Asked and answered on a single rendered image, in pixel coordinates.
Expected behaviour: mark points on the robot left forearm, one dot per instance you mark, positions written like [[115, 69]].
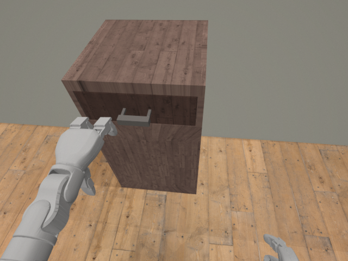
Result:
[[46, 216]]

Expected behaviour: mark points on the right robot hand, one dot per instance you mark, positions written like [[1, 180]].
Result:
[[279, 246]]

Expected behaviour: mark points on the cabinet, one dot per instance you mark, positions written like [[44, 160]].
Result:
[[152, 57]]

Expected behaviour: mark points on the drawer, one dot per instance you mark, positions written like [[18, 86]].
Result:
[[166, 109]]

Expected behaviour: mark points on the left robot hand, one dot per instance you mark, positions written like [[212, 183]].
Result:
[[81, 143]]

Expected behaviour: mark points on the handle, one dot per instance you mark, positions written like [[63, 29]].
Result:
[[130, 120]]

